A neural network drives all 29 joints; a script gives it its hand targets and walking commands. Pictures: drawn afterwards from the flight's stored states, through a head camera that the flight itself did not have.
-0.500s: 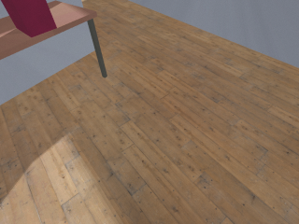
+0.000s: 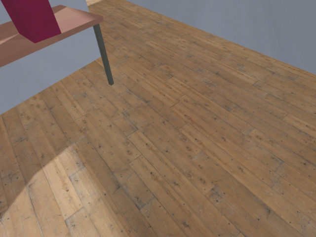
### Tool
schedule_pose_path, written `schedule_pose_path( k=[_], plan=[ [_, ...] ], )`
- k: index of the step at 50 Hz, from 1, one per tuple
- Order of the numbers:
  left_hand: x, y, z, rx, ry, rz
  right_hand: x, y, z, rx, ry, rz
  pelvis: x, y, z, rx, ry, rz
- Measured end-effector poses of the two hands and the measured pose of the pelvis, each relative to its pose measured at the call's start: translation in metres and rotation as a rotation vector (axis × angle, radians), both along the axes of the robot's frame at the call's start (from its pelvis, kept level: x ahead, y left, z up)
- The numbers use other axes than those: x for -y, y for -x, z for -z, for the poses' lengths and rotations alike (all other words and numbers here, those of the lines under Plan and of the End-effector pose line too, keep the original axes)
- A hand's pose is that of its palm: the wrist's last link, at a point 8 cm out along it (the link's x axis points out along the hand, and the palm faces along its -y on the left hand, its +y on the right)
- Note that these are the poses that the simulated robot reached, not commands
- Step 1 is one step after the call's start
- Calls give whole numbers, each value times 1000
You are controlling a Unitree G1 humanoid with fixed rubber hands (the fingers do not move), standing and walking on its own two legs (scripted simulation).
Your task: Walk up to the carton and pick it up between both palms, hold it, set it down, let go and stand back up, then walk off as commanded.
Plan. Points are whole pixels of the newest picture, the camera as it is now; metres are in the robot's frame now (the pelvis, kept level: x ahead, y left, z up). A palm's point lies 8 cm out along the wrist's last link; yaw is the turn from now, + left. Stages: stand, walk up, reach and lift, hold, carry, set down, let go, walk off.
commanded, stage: stand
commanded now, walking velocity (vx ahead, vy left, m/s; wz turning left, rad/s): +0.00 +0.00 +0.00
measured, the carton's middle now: (29, 12) +1.43 +0.92 +0.05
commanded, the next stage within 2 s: walk up in 0.70 s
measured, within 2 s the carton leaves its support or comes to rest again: neither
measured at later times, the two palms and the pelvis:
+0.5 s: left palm out of the picture +0.08 +0.31 -0.10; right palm out of the picture +0.10 -0.27 -0.12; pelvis +0.00 +0.00 +0.00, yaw +0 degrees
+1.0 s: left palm out of the picture +0.08 +0.32 -0.09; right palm out of the picture +0.11 -0.27 -0.11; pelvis +0.01 +0.00 +0.00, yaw +1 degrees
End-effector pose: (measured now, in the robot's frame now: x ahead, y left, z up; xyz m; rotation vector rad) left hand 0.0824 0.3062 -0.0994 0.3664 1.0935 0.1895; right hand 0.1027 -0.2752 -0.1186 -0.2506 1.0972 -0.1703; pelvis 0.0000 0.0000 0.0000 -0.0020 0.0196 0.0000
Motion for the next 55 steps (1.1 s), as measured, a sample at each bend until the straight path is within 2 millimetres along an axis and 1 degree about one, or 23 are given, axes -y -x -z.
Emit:
schedule_pose_path(
  k=[11,47,48,50,53,55],
  plan=[
    [1,3,0,-2,2,-2,0,2,1,-2,-3,1,0,2,0,1,0,0],
    [0,0,-1,-5,1,-3,-1,0,1,-9,-13,0,0,-2,-1,-5,1,-3],
    [-3,0,-3,3,-1,-5,0,-1,-1,-12,-23,-7,0,-3,-1,-4,1,-4],
    [-14,2,-8,21,-20,-26,-1,-8,-4,-10,-31,-29,-2,-5,-2,-1,0,-19],
    [-41,5,-20,46,-73,-69,-3,-27,-10,12,-33,-62,-12,-11,-2,8,-8,-53],
    [-60,0,-28,68,-102,-80,-6,-40,-16,39,-32,-70,-21,-17,-3,16,-12,-62]
  ],
)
